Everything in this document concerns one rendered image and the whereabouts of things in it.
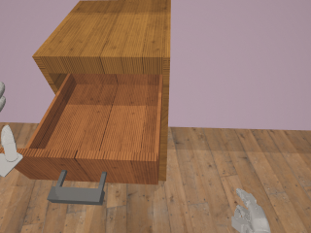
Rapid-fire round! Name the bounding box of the drawer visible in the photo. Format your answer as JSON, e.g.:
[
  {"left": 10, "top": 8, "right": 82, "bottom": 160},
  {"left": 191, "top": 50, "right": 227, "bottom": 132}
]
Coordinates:
[{"left": 0, "top": 73, "right": 163, "bottom": 185}]

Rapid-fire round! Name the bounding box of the left robot hand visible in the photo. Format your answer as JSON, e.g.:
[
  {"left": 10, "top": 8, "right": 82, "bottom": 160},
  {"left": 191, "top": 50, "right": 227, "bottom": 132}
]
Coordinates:
[{"left": 0, "top": 82, "right": 23, "bottom": 178}]

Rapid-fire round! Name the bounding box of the handle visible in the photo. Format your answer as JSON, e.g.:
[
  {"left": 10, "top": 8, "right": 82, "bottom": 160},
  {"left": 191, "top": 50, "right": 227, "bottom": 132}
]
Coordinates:
[{"left": 47, "top": 170, "right": 107, "bottom": 206}]

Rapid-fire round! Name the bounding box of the right robot hand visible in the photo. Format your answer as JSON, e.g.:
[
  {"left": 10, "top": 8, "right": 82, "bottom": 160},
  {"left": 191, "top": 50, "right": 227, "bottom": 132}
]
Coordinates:
[{"left": 231, "top": 188, "right": 271, "bottom": 233}]

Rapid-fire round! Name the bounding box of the cabinet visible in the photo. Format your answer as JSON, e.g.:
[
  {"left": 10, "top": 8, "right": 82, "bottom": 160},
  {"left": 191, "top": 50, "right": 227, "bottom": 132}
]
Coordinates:
[{"left": 32, "top": 0, "right": 171, "bottom": 182}]

